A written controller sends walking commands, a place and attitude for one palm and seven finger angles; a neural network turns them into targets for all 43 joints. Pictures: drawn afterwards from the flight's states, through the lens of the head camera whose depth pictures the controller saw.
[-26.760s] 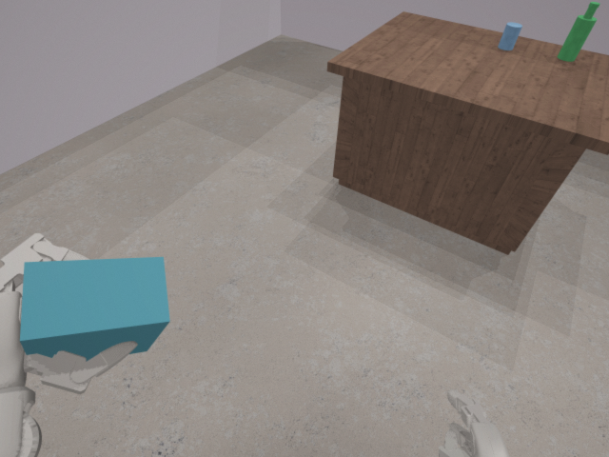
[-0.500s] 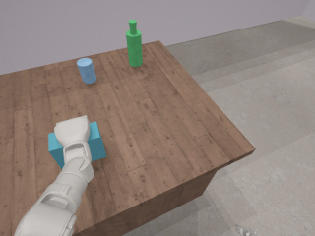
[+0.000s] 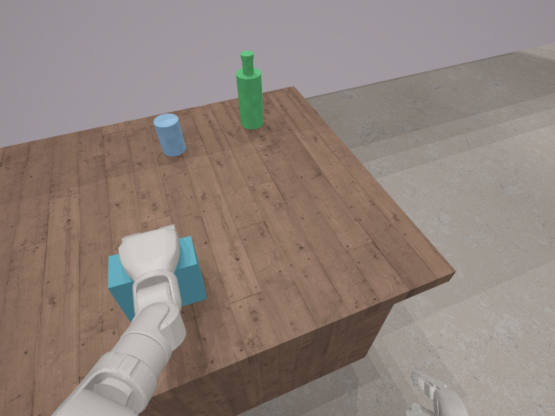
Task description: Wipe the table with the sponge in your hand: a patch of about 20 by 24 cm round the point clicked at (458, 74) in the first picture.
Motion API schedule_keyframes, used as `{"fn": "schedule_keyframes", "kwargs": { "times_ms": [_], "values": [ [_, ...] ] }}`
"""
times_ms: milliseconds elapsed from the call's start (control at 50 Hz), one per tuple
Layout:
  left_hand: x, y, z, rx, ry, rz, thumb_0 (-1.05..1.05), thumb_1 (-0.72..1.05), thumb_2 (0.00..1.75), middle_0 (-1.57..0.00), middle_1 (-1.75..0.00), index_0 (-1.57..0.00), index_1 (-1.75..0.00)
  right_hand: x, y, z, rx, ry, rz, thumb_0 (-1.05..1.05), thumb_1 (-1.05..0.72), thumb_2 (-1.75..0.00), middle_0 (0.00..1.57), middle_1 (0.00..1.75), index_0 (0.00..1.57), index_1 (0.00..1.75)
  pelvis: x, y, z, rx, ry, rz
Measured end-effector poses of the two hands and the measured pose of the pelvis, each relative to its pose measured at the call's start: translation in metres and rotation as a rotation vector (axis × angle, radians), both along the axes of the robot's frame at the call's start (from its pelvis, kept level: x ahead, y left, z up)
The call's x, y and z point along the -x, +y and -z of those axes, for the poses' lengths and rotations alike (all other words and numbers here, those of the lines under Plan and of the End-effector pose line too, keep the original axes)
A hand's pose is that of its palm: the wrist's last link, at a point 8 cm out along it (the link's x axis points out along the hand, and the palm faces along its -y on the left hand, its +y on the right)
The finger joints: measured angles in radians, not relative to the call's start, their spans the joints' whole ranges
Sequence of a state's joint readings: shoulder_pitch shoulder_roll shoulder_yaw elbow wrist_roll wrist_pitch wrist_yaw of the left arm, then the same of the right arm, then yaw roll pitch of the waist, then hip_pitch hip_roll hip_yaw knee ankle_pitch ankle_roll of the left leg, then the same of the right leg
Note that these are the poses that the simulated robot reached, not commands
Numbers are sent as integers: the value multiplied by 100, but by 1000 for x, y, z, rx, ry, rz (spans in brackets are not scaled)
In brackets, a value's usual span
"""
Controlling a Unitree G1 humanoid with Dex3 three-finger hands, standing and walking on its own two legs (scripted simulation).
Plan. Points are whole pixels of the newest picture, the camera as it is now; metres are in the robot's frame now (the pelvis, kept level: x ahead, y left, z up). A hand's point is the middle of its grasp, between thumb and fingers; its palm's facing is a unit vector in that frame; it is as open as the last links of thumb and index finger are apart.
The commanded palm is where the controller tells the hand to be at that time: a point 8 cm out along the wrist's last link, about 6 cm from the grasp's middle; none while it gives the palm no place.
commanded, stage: wipe back along the middle lane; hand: left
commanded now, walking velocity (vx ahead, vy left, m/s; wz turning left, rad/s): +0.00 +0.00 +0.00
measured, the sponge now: (162, 284) +0.33 +0.24 -0.04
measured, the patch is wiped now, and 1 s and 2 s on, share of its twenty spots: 0.85 0.85 0.90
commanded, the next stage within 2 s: slide across to the third lane in 1.16 s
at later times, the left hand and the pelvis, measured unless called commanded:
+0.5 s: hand (165, 291) +0.30 +0.22 -0.01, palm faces -0.05 -0.04 -1.00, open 10.1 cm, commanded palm +0.26 +0.20 +0.02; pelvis +0.00 -0.01 +0.00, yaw +0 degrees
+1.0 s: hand (164, 292) +0.30 +0.22 -0.01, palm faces -0.05 -0.05 -1.00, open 10.1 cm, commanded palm +0.25 +0.20 +0.02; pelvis -0.01 -0.01 +0.00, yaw -1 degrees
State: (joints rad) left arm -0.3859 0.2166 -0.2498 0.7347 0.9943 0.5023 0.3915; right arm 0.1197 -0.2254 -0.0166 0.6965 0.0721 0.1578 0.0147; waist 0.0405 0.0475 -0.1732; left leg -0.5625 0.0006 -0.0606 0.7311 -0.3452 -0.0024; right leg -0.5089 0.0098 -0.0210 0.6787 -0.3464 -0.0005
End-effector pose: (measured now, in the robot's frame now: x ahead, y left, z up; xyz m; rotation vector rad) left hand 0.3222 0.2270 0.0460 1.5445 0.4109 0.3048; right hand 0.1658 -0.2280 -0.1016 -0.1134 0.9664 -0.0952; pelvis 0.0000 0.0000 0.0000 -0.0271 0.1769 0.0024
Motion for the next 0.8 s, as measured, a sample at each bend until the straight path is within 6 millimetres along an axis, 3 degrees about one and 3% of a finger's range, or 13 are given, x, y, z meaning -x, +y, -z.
{"fn": "schedule_keyframes", "kwargs": {
  "times_ms": [420, 580, 800],
  "values": [
    [36, -18, 1, 22, -17, 13, -1, -48, 105, -68, -136, -71, -137, -15, -12, -11, 3, -73, -5, 1, -91, -90, 20, 30, 20, 30, 2, -10, -2, -14, -41, 10],
    [36, -18, 2, 30, -8, 12, -1, -48, 105, -68, -136, -71, -137, -15, -12, -13, 14, -87, -2, 1, -91, -90, 20, 30, 20, 30, 5, -11, -1, -15, -43, 13],
    [38, -18, 2, 27, -21, 17, -1, -48, 105, -69, -136, -71, -137, -2, -12, -8, 8, -71, 11, 1, -91, -90, 20, 30, 20, 30, 9, -9, 0, -15, -38, 20]
  ]
}}
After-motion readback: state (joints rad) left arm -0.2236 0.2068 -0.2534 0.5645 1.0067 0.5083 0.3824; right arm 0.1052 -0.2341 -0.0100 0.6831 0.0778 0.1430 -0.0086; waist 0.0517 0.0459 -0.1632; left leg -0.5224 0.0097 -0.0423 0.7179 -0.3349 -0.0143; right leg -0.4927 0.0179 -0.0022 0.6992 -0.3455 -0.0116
